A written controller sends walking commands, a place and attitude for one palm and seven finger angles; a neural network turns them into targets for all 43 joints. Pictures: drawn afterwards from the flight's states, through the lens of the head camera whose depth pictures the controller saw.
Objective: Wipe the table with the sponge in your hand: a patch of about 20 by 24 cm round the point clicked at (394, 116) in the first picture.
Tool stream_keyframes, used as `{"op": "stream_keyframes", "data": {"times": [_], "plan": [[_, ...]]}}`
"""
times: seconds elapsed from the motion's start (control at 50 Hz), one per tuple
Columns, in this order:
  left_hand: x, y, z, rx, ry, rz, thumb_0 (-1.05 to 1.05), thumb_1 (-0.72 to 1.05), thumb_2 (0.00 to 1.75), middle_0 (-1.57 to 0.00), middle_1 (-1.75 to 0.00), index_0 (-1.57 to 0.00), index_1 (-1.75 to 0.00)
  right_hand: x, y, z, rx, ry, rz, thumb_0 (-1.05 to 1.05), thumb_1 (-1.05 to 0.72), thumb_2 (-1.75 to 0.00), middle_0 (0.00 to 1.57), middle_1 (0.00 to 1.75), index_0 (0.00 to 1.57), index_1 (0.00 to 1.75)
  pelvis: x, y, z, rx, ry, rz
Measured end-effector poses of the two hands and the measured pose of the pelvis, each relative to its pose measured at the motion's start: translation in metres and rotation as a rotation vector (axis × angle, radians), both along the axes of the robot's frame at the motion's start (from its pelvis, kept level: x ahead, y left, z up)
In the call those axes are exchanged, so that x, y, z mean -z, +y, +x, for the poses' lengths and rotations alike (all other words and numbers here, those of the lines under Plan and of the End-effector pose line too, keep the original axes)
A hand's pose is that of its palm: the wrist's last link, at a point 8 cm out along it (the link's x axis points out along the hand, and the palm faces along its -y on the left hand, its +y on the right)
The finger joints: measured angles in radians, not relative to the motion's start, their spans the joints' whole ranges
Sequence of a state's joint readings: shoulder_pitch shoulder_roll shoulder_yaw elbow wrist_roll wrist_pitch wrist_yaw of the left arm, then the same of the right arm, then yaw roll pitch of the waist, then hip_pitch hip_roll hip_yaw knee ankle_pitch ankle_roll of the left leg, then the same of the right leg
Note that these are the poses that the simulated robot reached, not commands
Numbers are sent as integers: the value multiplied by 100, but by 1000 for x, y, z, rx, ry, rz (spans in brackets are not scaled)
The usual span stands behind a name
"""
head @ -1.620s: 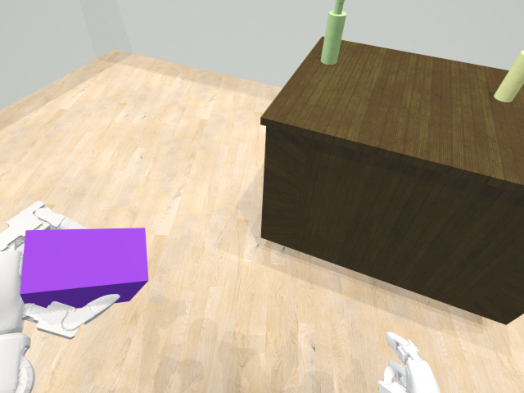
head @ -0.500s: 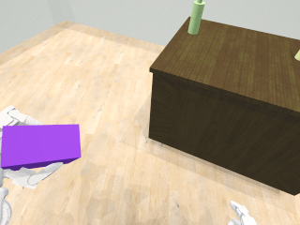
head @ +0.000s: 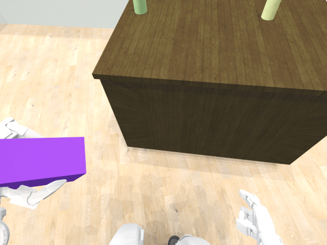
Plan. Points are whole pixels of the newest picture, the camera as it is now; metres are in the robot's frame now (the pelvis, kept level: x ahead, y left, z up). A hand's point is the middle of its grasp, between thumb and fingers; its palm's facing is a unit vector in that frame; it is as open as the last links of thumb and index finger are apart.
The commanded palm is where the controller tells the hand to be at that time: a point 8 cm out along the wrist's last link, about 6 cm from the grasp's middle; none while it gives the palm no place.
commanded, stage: turn to face it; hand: left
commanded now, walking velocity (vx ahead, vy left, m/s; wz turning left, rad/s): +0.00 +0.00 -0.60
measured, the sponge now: (55, 163) +0.23 +0.20 +0.15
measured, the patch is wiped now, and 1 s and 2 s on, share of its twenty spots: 0.00 0.00 0.00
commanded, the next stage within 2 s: take the last steps up to it in 0.72 s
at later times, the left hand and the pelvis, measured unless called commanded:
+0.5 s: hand (67, 149) +0.24 +0.17 +0.19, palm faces +0.15 -0.89 -0.42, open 9.8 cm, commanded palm +0.20 +0.23 +0.19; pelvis -0.03 +0.00 +0.01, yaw -15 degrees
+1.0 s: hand (146, 163) +0.22 +0.04 +0.19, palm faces -0.12 -0.87 -0.49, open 9.8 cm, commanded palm +0.19 +0.13 +0.19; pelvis -0.08 -0.05 +0.00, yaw -28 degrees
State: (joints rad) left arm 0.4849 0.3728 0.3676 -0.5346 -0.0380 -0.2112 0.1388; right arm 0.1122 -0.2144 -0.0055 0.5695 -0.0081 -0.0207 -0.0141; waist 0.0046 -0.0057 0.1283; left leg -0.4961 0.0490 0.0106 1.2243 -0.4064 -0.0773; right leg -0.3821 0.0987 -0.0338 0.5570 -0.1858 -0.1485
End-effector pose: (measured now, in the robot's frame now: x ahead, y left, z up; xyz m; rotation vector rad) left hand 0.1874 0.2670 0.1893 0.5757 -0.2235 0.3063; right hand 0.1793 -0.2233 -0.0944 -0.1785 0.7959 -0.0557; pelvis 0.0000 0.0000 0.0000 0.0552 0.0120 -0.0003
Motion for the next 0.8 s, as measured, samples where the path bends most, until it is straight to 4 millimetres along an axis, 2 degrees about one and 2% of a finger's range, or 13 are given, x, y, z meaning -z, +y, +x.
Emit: {"op": "stream_keyframes", "data": {"times": [0.12,0.22,0.38,0.46,0.6,0.68,0.74,0.8], "plan": [[-28,-23,15,112,-67,65,-1,-47,97,-78,-132,-79,-132,-13,-49,-26,123,23,-61,1,-91,-90,20,30,20,30,-7,-9,5,75,18,5],[-31,-26,23,119,-73,51,-1,-47,98,-78,-132,-79,-132,-19,-66,-49,211,22,-59,1,-91,-90,20,30,20,30,-10,-11,4,137,24,10],[-6,-41,27,157,-21,-73,-1,-47,98,-78,-132,-79,-132,-22,-57,-83,255,31,-31,1,-91,-90,20,30,20,30,-13,-8,-10,218,35,18],[-9,-51,27,229,-54,-80,-1,-47,98,-78,-132,-79,-132,-22,-46,-99,256,46,-24,1,-91,-90,20,30,20,30,-13,-4,-21,246,50,17],[-17,-53,28,340,-103,2,-1,-47,98,-78,-132,-79,-133,-17,-29,-130,301,39,-2,1,-91,-90,20,30,20,30,-6,4,-45,300,50,0],[-15,-56,27,328,-51,17,-1,-47,98,-78,-132,-79,-133,-13,-24,-149,355,19,39,1,-91,-90,20,30,20,30,-8,0,-45,351,41,-29],[-5,-71,27,322,-2,-17,-1,-47,98,-78,-132,-79,-133,-7,-28,-164,395,17,62,1,-91,-90,20,30,20,30,-7,-8,-46,410,32,-57],[6,-102,32,366,-8,-30,-1,-47,98,-78,-132,-79,-133,1,-41,-180,418,10,65,1,-90,-90,21,30,20,30,1,-24,-53,439,13,-71]]}}
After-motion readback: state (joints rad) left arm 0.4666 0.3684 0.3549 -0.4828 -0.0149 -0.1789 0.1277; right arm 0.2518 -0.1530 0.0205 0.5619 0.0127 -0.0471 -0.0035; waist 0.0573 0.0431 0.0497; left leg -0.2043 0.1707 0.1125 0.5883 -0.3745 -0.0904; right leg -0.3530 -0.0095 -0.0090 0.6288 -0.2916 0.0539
